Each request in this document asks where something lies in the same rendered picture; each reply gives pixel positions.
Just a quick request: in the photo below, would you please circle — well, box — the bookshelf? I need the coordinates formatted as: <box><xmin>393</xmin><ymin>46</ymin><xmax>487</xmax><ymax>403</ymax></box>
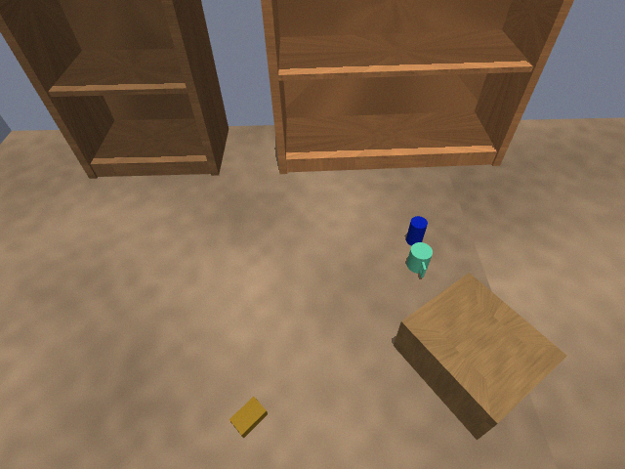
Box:
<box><xmin>0</xmin><ymin>0</ymin><xmax>229</xmax><ymax>179</ymax></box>
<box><xmin>261</xmin><ymin>0</ymin><xmax>574</xmax><ymax>174</ymax></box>

